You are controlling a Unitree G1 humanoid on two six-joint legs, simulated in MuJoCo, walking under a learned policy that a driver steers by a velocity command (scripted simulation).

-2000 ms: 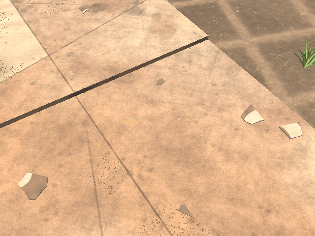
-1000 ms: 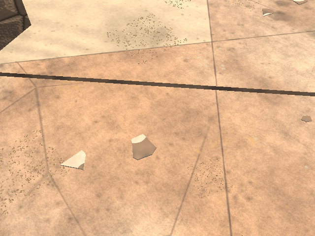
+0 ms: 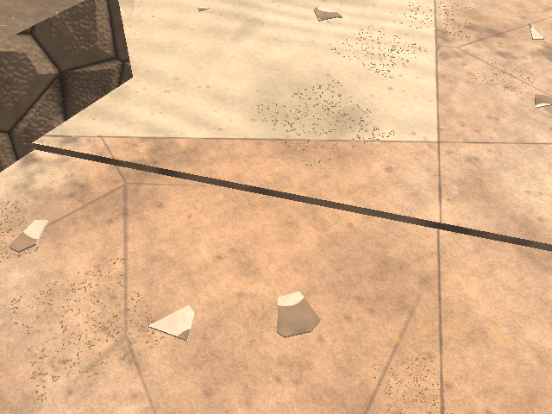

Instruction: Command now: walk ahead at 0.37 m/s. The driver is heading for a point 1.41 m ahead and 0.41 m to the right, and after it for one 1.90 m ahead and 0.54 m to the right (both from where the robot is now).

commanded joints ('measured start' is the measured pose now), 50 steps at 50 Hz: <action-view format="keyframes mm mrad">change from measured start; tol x32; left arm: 1 -139 99 25 -122 -8 -60 -14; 50 55 156 30 -29 -23 -64 -16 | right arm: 1 100 -141 -31 -37 -5 -26 -2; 20 270 16 29 -17 -6 16 -25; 41 -406 -70 17 -181 10 -23 23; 50 -7 -148 -23 -80 -7 -9 2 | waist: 1 -44 115 63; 15 -22 143 112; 20 89 -261 -404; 31 13 -3 44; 50 -81 151 -164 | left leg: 1 374 338 -515 -326 -64 197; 14 215 270 -127 -398 397 115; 18 227 221 -51 14 916 46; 20 -353 -31 -72 691 -179 -48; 22 -540 51 -146 820 -151 -23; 42 -449 107 -33 -23 332 -28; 46 110 84 -15 -44 299 75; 48 659 468 -728 -163 121 293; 50 400 393 -456 -223 89 195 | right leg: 1 -580 -65 41 249 74 -40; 18 146 45 -114 -355 425 -87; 20 751 -376 625 -465 81 -317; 29 74 -204 183 -775 348 -237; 45 393 -211 29 -441 923 -120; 48 -339 67 40 368 -99 -3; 50 -444 -47 75 415 16 -20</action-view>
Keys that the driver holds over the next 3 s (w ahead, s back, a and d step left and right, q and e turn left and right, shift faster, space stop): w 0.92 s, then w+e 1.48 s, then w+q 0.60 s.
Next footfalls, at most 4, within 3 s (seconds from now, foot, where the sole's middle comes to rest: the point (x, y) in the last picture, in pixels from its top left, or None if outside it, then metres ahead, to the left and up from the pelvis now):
0.38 right None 0.37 -0.14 -0.77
0.92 left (235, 355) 0.67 0.09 -0.77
1.46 right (331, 271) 0.93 -0.18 -0.77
1.90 left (297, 179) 1.27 -0.09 -0.74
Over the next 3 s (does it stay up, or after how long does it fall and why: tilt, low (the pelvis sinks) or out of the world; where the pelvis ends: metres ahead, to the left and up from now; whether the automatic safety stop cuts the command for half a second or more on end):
stays up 1.46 -0.54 0.02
